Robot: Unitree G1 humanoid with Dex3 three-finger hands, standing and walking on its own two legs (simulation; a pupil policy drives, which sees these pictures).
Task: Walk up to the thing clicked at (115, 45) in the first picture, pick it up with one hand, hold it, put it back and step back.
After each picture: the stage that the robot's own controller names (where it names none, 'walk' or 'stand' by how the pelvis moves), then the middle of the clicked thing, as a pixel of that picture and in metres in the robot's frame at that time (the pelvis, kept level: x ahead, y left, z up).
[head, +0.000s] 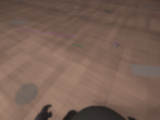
stand; (115, 45) +1.64 -0.59 -0.72
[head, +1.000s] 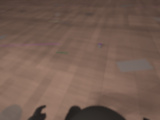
walk; (99, 45) +1.62 -0.11 -0.70
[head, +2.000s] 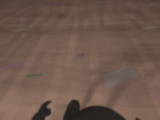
walk; (79, 57) +1.11 +0.25 -0.71
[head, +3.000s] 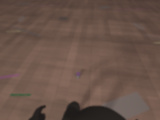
walk; (78, 75) +0.69 +0.19 -0.71
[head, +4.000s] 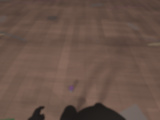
walk; (71, 89) +0.42 +0.19 -0.71
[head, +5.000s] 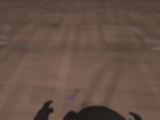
stand; (71, 98) +0.33 +0.22 -0.72
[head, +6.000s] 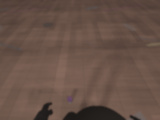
stand; (70, 99) +0.30 +0.23 -0.72
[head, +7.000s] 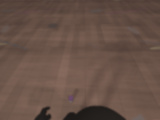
stand; (71, 99) +0.33 +0.22 -0.73
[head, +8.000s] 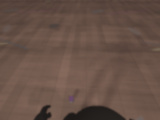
stand; (71, 99) +0.33 +0.21 -0.73
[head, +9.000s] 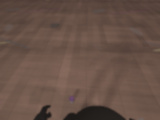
stand; (71, 99) +0.32 +0.21 -0.73
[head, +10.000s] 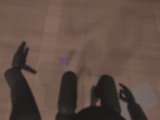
go down; (64, 63) +0.41 +0.21 -0.38
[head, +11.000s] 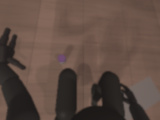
go down; (62, 59) +0.42 +0.23 -0.31
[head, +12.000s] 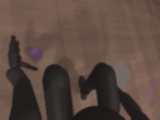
close in; (36, 54) +0.41 +0.27 -0.23
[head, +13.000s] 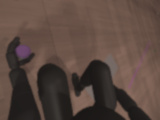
close; (23, 53) +0.40 +0.28 -0.22
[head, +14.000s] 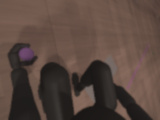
lift; (26, 55) +0.38 +0.27 -0.23
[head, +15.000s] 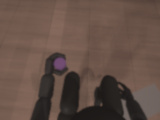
lift; (61, 65) +0.33 +0.21 -0.04
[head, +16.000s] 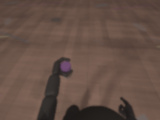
hold; (66, 70) +0.33 +0.17 +0.04
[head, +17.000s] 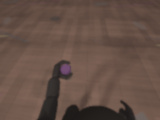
hold; (66, 72) +0.32 +0.17 +0.01
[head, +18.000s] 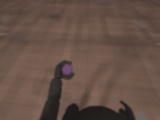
hold; (68, 72) +0.32 +0.16 +0.00
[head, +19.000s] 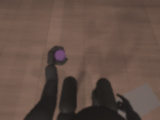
crouch; (61, 57) +0.42 +0.20 -0.07
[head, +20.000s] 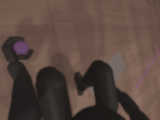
lower; (23, 50) +0.41 +0.28 -0.23
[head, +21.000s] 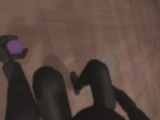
lower; (16, 49) +0.42 +0.29 -0.23
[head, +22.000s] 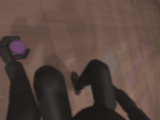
lower; (19, 49) +0.42 +0.29 -0.23
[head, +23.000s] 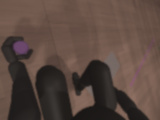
lower; (22, 50) +0.42 +0.28 -0.22
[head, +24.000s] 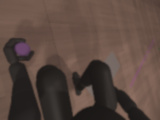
loosen; (23, 51) +0.41 +0.28 -0.23
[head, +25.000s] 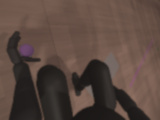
withdraw; (26, 52) +0.41 +0.26 -0.23
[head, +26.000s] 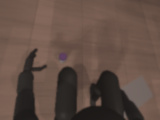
walk; (62, 58) +0.43 +0.22 -0.29
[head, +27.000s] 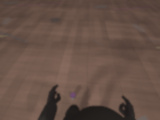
stand; (73, 96) +0.35 +0.16 -0.65
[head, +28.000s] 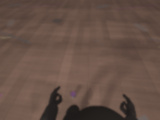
stand; (73, 95) +0.36 +0.18 -0.67
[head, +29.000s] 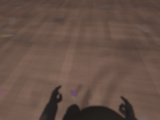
stand; (74, 94) +0.36 +0.18 -0.67
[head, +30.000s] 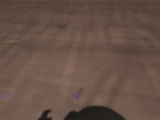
walk; (75, 97) +0.37 +0.18 -0.72
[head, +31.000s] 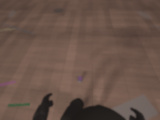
walk; (80, 79) +0.50 +0.14 -0.71
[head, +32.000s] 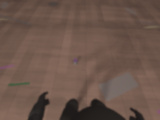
walk; (75, 61) +0.81 +0.20 -0.70
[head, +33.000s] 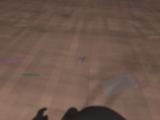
stand; (80, 60) +1.04 +0.18 -0.71
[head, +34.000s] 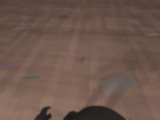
stand; (79, 61) +1.03 +0.19 -0.73
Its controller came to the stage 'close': yes
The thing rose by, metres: 0.72
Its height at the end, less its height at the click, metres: +0.00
